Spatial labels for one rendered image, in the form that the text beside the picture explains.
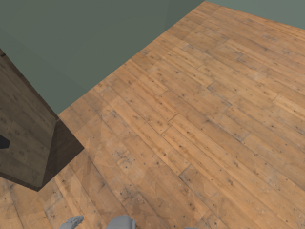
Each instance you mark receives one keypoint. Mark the cupboard door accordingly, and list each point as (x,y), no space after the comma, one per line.
(29,127)

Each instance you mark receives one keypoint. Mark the handle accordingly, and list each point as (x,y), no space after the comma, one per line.
(4,143)

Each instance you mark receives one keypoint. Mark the robot left hand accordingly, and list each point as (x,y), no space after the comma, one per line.
(72,222)

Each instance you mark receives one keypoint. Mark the robot left thigh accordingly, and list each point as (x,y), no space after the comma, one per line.
(122,222)

